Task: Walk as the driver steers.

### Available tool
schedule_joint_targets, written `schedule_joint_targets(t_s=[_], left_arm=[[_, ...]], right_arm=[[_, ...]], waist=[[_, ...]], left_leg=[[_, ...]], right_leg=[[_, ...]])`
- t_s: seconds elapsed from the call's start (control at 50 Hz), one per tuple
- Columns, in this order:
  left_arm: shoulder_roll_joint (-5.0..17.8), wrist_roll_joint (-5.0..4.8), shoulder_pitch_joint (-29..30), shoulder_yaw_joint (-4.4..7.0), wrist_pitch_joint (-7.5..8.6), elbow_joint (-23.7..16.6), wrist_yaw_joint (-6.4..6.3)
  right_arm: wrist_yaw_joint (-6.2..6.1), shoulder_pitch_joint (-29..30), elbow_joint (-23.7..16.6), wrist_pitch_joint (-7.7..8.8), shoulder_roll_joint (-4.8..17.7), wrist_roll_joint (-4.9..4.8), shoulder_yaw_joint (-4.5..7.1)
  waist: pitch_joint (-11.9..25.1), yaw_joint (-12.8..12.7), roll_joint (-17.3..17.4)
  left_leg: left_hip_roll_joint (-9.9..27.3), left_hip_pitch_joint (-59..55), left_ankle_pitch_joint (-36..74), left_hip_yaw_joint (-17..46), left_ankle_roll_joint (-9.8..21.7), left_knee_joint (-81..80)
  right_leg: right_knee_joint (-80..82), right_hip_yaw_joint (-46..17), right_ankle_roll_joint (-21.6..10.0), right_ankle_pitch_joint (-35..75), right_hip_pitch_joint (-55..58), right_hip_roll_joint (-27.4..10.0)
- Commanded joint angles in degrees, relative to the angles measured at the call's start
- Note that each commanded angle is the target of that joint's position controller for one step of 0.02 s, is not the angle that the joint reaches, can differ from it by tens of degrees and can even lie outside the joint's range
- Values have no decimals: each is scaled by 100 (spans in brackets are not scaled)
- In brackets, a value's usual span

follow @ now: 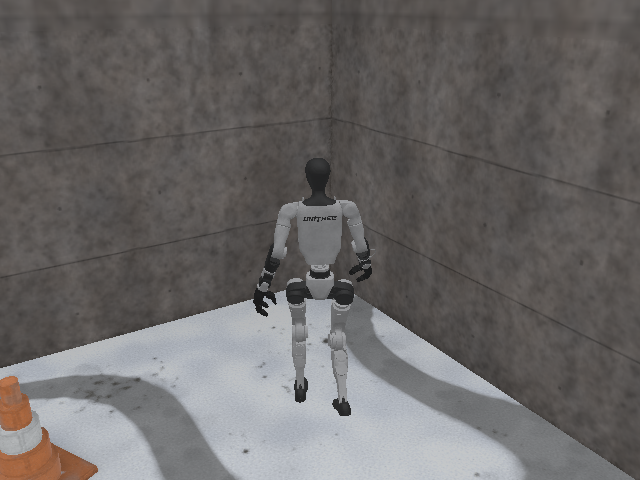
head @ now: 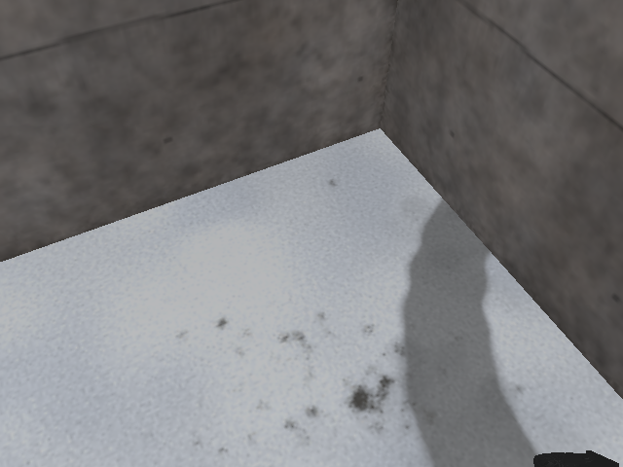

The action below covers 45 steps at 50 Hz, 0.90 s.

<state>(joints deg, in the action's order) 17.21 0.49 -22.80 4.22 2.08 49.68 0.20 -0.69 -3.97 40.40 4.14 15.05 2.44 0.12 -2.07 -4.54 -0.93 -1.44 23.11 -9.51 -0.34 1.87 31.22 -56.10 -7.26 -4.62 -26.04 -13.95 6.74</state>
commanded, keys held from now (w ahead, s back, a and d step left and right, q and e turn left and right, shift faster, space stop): w+e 0.34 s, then no key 0.66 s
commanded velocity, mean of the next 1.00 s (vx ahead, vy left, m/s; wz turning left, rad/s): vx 0.28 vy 0.00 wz -0.33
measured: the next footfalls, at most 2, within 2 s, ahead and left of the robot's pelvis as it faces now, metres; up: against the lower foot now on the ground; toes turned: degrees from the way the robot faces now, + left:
right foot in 0.44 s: +0.34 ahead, -0.15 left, +0.00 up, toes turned -19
left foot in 0.86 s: +0.42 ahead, +0.02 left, +0.00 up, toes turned -18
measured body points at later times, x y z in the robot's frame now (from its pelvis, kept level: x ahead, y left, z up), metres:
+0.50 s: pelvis +0.23 -0.05 -0.01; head +0.28 -0.07 +0.44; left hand +0.50 +0.12 -0.09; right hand +0.17 -0.31 -0.14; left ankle +0.10 +0.10 -0.65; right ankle +0.30 -0.14 -0.73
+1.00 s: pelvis +0.33 -0.05 +0.02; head +0.34 -0.04 +0.47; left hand +0.48 +0.15 -0.13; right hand +0.35 -0.32 -0.11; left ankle +0.38 +0.03 -0.73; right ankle +0.30 -0.14 -0.73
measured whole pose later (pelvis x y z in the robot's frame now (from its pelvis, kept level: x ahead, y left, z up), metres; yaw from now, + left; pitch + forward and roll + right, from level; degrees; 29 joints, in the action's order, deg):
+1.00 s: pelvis +0.33 -0.05 +0.02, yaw -19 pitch -1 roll -1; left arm 12.0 0.7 -11.8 0.6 0.9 55.4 -0.6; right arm -0.8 -8.8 55.3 1.1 12.8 0.4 -1.8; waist -1.4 -0.7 -1.5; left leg -0.8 11.1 -10.0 -1.0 1.7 22.5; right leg -20.4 1.1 -2.5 -11.3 -7.6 3.0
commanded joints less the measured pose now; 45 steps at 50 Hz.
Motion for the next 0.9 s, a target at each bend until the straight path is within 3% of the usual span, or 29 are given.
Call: schedule_joint_targets(t_s=[0.02, 0.06, 0.12, 0.22, 0.26, 0.34, 0.38, 0.4, 0.42, 0.44, 0.46, 0.48, 0.5, 0.52, 0.54, 0.56, 0.58, 0.62, 0.64, 0.66, 0.7, 0.76, 0.8, 0.84, 0.86, 0.88, 0.9], left_arm=[[431, 89, 129, 68, -3, -449, 95], [338, 186, 211, 52, -124, -484, 195], [298, 160, 545, 43, -215, -668, 226], [177, 152, 1489, -36, -236, -1036, 315], [141, 153, 1896, -79, -186, -1170, 418], [148, 200, 2416, -122, -196, -1411, 470], [125, 268, 2250, -121, -162, -1388, 419], [202, 302, 1819, -85, -110, -1242, 366], [303, 371, 959, -21, -21, -936, 289], [638, 460, 125, 95, 31, -706, 190], [1451, 346, 173, 264, 17, -827, 78], [1271, 63, -171, 280, -23, -751, -34], [1068, -24, 263, 181, -9, -685, -91], [631, 9, 625, 51, 22, -683, -80], [420, 26, 948, -17, 24, -676, -111], [279, -8, 1162, -78, 21, -651, -128], [299, -19, 1232, -98, 54, -614, -118], [394, -51, 1285, -91, 153, -470, -68], [323, -5, 1443, -127, 185, -496, 9], [285, 9, 1491, -144, 198, -433, 48], [285, 48, 1315, -130, 173, -285, 61], [287, 79, 1167, -124, 142, -137, 29], [265, 71, 1207, -141, 104, -69, -5], [171, -2, 1358, -201, 44, -27, -66], [9, 17, 1184, -256, 36, 10, -77], [-196, -37, 525, -277, 19, 67, -59], [-89, 9, 446, -272, -92, 331, -130]], right_arm=[[-17, -846, -64, -23, 533, -25, 240], [-12, -1011, 96, 73, 517, -64, 240], [25, -1205, 218, 220, 583, -143, 293], [44, -1533, 448, 212, 608, -128, 334], [61, -1414, 434, 263, 739, -55, 374], [12, -1718, 609, 214, 956, -107, 446], [-11, -1868, 748, 100, 997, -117, 423], [-40, -1946, 803, 44, 1047, -133, 425], [-69, -1945, 821, -8, 1059, -171, 402], [-78, -1984, 702, 0, 907, -183, 334], [21, -2416, 310, -14, 189, -286, 139], [35, -1770, 464, -80, 800, -214, 270], [86, -1428, 348, -79, 699, -321, 249], [96, -1331, 410, -81, 600, -311, 190], [76, -1281, 496, -118, 599, -188, 196], [74, -1485, 598, -198, 596, -71, 182], [78, -1632, 681, -273, 555, -12, 185], [86, -1782, 751, -368, 458, 9, 189], [97, -1757, 820, -397, 417, -85, 175], [97, -1654, 822, -419, 370, -92, 154], [74, -1310, 843, -429, 331, -94, 108], [9, -1020, 932, -497, 417, -100, 84], [-24, -906, 981, -500, 426, -105, 64], [-55, -1032, 1097, -424, 349, -53, 11], [-95, -1029, 1135, -348, 535, 8, 11], [-126, -574, 1051, -291, 986, -31, 65], [-72, -255, 1060, -271, 672, -195, 7]], waist=[[257, 497, 366], [117, 419, 703], [144, 369, 645], [-113, 507, 565], [-144, 593, 585], [-158, 743, 641], [-43, 646, 688], [174, 499, 740], [623, 123, 582], [1273, -215, 245], [2075, 161, -1408], [2350, -278, -218], [1590, -47, -392], [1031, 131, -110], [683, 292, -84], [618, 468, -148], [706, 567, -175], [838, 732, -234], [887, 758, -321], [845, 766, -446], [738, 614, -715], [687, 487, -721], [504, 491, -514], [276, 721, -182], [148, 641, 304], [155, 42, 1180], [220, 105, 943]], left_leg=[[1903, -1950, -1057, 2312, 719, -1865], [1591, -1605, -2, 1433, 620, -1992], [1640, -1669, 742, 877, 655, -2181], [1505, -1897, 1252, -30, 637, -2340], [1367, -1782, 1649, -473, 565, -2200], [1558, -2150, 2203, -760, 456, -1880], [1606, -2401, 4024, -880, 444, -1146], [1567, -2506, 4816, -927, 407, -469], [1369, -2298, 4615, -1099, 269, 658], [1223, -1148, 2682, -1093, 123, 2124], [209, 1146, -2671, -1088, -222, 4342], [270, 1135, -2375, 17, -239, 4679], [480, 1350, -1986, 146, -183, 4476], [621, 1182, -1786, 151, -206, 3890], [688, 966, -1614, 193, -206, 3506], [647, 493, -1427, 152, -244, 3284], [511, 152, -1270, 78, -260, 3184], [367, -111, -1027, 20, -297, 2837], [323, -295, -863, 0, -269, 2566], [310, -409, -704, -29, -242, 2130], [277, -628, -379, -98, -178, 1426], [264, -918, -375, -76, -133, 977], [288, -1143, -536, 2, -71, 504], [339, -1825, -50, 94, 45, -801], [827, -1985, 408, 692, 114, -1460], [1690, -1679, 1441, 1610, 461, -1580], [1778, -829, 1048, 1611, 721, -1612]], right_leg=[[-1072, 178, 92, 538, -2184, -735], [-968, 297, 178, 732, -2021, -881], [-965, 345, 231, 1135, -2284, -957], [-40, 552, 356, 1971, -2769, -1036], [831, 776, 351, 2522, -2328, -1031], [1779, 1250, 80, 2001, -1801, -873], [2231, 1400, -140, 1414, -1252, -549], [2460, 1449, -255, 1341, -785, -299], [3042, 1412, -392, 1797, 223, -116], [3017, 568, -645, 2158, 1788, -888], [2952, -2475, -1736, 4642, 3525, -3181], [3176, -2399, -1805, 5960, 3190, -3120], [3217, -1436, -1714, 6747, 2722, -2876], [3371, -877, -1385, 6743, 2022, -2537], [3561, -568, -1144, 6457, 1509, -2251], [3740, -284, -1041, 6461, 1026, -2075], [3793, -83, -1010, 6696, 781, -1998], [3832, 221, -978, 6923, 593, -1857], [3803, 496, -916, 6837, 434, -1709], [3789, 645, -816, 6591, 300, -1576], [3809, 703, -675, 5979, 192, -1453], [3845, 303, -689, 4814, 97, -1674], [3814, 0, -662, 3920, -36, -1795], [3605, -118, -353, 2869, -386, -1678], [3343, -51, -77, 2306, -487, -1439], [3244, 317, 151, 1181, -326, -823], [3477, 405, 251, 952, 620, -771]])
